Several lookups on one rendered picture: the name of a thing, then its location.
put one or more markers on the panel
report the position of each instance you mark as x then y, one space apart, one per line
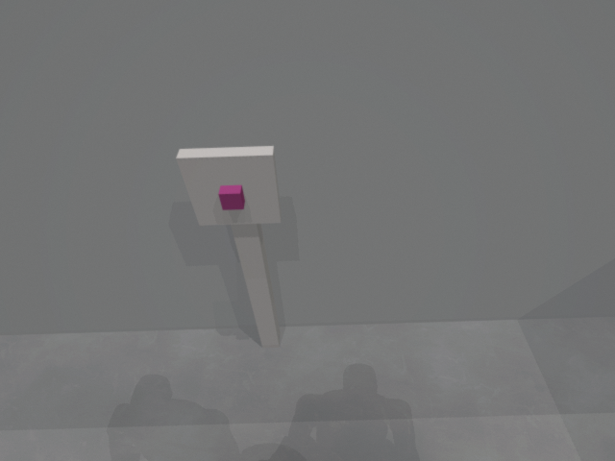
203 171

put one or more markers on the button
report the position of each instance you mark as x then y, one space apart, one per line
231 197

